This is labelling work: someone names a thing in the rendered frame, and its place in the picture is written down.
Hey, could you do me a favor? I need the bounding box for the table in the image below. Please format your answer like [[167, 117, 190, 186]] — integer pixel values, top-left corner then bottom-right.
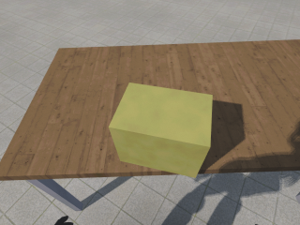
[[0, 39, 300, 211]]

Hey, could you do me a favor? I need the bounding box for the left robot hand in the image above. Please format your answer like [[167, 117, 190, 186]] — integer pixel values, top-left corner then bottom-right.
[[54, 216, 73, 225]]

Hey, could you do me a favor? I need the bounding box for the carton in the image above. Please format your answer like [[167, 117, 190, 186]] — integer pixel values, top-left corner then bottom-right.
[[109, 82, 213, 178]]

